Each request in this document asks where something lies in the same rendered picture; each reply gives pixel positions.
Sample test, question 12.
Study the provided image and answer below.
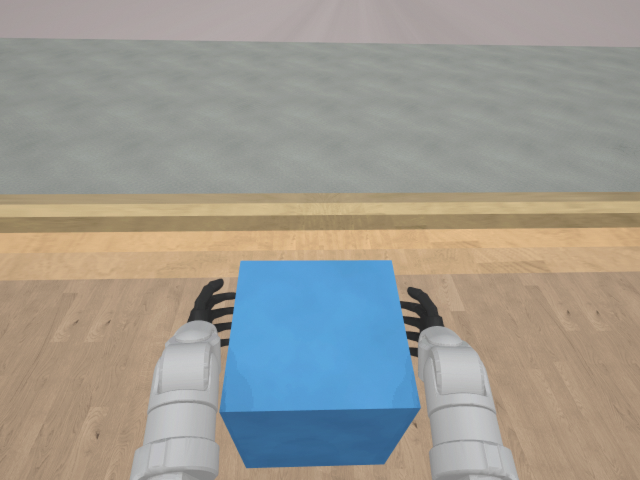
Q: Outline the left robot forearm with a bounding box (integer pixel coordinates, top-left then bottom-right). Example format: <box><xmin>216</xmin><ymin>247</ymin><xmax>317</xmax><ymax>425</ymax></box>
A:
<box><xmin>130</xmin><ymin>320</ymin><xmax>221</xmax><ymax>480</ymax></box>

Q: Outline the robot right hand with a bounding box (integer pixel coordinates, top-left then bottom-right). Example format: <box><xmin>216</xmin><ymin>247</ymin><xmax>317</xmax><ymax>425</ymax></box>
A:
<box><xmin>400</xmin><ymin>287</ymin><xmax>445</xmax><ymax>357</ymax></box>

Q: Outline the right robot forearm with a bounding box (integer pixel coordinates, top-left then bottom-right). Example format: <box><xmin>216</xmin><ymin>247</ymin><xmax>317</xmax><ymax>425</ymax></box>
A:
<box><xmin>418</xmin><ymin>326</ymin><xmax>519</xmax><ymax>480</ymax></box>

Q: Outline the carton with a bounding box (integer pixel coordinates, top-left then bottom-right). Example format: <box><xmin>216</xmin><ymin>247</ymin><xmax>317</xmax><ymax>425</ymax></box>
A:
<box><xmin>219</xmin><ymin>260</ymin><xmax>421</xmax><ymax>468</ymax></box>

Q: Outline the robot left hand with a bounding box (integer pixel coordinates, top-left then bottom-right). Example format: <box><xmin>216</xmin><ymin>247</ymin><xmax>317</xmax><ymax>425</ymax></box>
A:
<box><xmin>187</xmin><ymin>279</ymin><xmax>236</xmax><ymax>347</ymax></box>

